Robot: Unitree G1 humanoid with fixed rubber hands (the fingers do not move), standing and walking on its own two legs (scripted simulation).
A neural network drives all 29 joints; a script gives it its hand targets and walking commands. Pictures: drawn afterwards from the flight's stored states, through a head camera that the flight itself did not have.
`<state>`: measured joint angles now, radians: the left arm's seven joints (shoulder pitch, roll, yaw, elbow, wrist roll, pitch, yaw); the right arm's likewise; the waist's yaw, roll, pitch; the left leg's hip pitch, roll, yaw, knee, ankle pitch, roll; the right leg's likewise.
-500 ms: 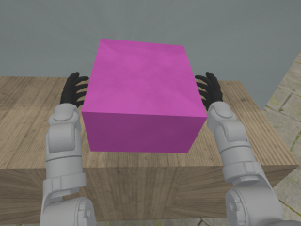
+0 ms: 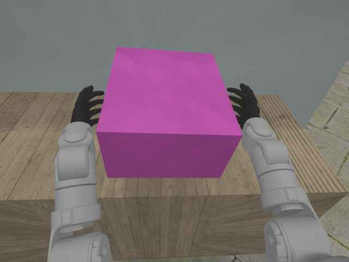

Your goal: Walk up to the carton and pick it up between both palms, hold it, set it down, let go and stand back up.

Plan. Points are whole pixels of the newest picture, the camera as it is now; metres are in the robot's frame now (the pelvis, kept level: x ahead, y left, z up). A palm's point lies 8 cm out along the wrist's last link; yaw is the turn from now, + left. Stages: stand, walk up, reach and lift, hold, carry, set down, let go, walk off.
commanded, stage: hold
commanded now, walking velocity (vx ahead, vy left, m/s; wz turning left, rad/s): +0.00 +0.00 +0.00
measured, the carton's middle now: (165, 109) +0.45 +0.01 +0.14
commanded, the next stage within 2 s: none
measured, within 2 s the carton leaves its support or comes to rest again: neither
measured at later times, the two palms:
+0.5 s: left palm (81, 123) +0.35 +0.19 +0.18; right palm (247, 118) +0.36 -0.17 +0.18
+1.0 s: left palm (80, 122) +0.35 +0.19 +0.18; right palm (247, 118) +0.36 -0.17 +0.18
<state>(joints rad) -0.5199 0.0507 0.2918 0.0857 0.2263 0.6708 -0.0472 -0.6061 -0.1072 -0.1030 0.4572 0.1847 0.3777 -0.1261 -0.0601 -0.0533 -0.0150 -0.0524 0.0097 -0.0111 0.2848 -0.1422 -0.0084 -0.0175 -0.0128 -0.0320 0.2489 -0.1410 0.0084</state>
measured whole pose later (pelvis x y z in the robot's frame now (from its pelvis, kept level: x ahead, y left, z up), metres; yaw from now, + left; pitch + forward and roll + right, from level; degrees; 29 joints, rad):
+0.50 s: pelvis +0.00 +0.00 +0.00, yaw +0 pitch -5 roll +0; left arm -0.51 0.05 0.31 0.06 0.23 0.68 -0.07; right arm -0.59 -0.09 -0.10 0.40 0.18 0.41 -0.14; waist -0.06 -0.05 -0.01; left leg -0.05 0.01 -0.02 0.28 -0.14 -0.01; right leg -0.01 -0.01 -0.04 0.25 -0.15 0.00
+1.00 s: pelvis +0.00 +0.00 +0.00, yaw +0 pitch -5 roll +0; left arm -0.54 0.06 0.31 0.10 0.23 0.68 -0.06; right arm -0.62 -0.09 -0.11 0.45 0.17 0.39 -0.14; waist -0.06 -0.05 -0.01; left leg -0.06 0.01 -0.02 0.28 -0.14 -0.01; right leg -0.02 -0.01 -0.03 0.25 -0.14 0.01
